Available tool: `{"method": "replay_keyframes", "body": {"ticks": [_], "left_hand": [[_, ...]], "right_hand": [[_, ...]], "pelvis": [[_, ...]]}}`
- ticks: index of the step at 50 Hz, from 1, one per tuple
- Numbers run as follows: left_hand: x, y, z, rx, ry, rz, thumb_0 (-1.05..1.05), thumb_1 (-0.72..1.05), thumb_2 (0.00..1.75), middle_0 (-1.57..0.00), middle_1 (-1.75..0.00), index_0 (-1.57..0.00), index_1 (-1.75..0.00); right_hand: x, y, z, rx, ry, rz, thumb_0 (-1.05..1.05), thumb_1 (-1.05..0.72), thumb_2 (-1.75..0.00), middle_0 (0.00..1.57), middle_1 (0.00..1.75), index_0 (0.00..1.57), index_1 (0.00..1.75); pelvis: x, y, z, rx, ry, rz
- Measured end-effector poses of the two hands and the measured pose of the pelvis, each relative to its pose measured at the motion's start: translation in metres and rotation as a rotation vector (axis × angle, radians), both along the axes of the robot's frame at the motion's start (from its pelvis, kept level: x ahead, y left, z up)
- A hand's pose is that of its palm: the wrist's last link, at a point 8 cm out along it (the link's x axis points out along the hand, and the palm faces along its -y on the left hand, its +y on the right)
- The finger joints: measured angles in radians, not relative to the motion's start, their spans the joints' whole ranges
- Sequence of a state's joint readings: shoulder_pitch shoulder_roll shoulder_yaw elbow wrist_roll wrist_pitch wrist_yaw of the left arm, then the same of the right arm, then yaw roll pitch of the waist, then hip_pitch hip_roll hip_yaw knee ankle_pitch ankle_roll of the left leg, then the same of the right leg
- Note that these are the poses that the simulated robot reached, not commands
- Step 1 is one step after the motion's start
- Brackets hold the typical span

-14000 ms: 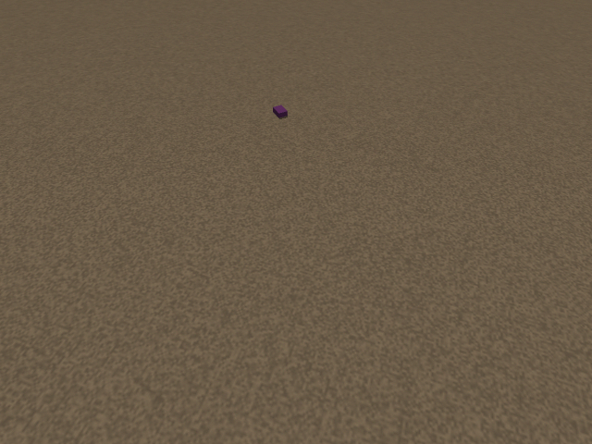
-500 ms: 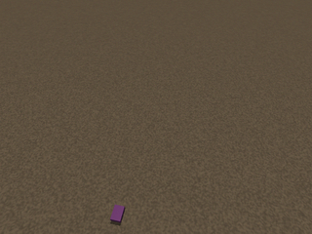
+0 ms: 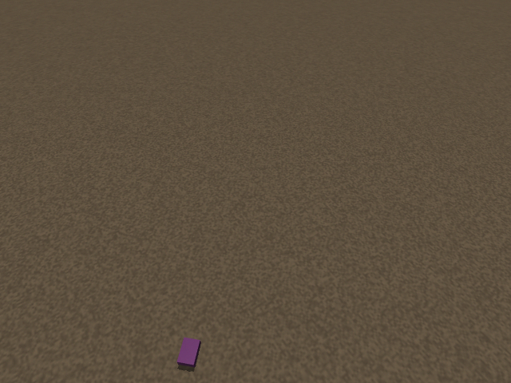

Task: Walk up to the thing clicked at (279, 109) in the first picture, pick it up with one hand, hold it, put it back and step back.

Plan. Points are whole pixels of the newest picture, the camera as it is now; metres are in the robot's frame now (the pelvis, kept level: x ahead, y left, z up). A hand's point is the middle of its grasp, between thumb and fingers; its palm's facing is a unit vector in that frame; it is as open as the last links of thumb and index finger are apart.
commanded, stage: stand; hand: left
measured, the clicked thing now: (189, 352) +0.39 +0.23 -0.76
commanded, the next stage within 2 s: none
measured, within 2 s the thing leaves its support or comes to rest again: neither
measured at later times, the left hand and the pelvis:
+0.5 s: hand out of the picture +0.05 +0.24 -0.15, palm faces -0.03 -0.94 -0.35, open 7.3 cm; pelvis -0.02 -0.02 +0.00, yaw +0 degrees
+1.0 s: hand out of the picture +0.07 +0.23 -0.15, palm faces -0.03 -0.94 -0.35, open 7.3 cm; pelvis -0.01 -0.02 +0.00, yaw +0 degrees
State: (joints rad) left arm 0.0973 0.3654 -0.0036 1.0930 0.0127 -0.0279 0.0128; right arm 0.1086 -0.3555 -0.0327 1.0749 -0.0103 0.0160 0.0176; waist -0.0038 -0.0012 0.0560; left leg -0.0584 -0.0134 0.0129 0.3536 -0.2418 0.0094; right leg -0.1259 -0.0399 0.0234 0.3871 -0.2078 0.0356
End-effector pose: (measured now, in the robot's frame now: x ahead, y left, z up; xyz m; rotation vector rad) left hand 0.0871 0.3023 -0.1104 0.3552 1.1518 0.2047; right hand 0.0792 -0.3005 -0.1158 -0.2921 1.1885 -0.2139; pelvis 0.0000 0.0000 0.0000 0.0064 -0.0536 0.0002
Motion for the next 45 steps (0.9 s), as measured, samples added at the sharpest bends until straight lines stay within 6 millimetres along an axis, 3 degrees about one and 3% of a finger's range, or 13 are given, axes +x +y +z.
{"method": "replay_keyframes", "body": {"ticks": [6,14,30,45], "left_hand": [[-0.001,-0.009,-0.002,-0.024,0.009,-0.007,0.0,0.91,0.9,-0.2,-0.3,-0.21,-0.3],[-0.018,-0.019,-0.005,-0.037,0.042,-0.006,0.0,0.91,0.9,-0.2,-0.3,-0.21,-0.3],[-0.048,-0.02,-0.004,-0.022,0.086,0.028,0.0,0.91,0.9,-0.2,-0.3,-0.21,-0.3],[-0.037,-0.025,-0.004,-0.024,0.088,0.023,0.0,0.91,0.9,-0.2,-0.3,-0.21,-0.3]], "right_hand": [[-0.014,-0.002,0.0,-0.002,0.029,-0.002,0.0,-0.9,-0.9,0.2,0.3,0.2,0.29],[-0.026,-0.006,-0.001,0.002,0.045,-0.004,0.0,-0.9,-0.9,0.2,0.3,0.21,0.29],[-0.037,-0.015,-0.005,0.008,0.072,0.007,0.0,-0.9,-0.9,0.2,0.3,0.2,0.29],[-0.032,-0.018,-0.006,0.005,0.085,0.012,0.0,-0.9,-0.9,0.2,0.3,0.2,0.29]], "pelvis": [[-0.006,-0.004,0.002,0.0,-0.001,0.002],[-0.014,-0.009,0.003,0.0,-0.001,0.001],[-0.021,-0.019,0.003,-0.002,0.004,0.005],[-0.013,-0.022,0.003,-0.002,0.016,0.005]]}}
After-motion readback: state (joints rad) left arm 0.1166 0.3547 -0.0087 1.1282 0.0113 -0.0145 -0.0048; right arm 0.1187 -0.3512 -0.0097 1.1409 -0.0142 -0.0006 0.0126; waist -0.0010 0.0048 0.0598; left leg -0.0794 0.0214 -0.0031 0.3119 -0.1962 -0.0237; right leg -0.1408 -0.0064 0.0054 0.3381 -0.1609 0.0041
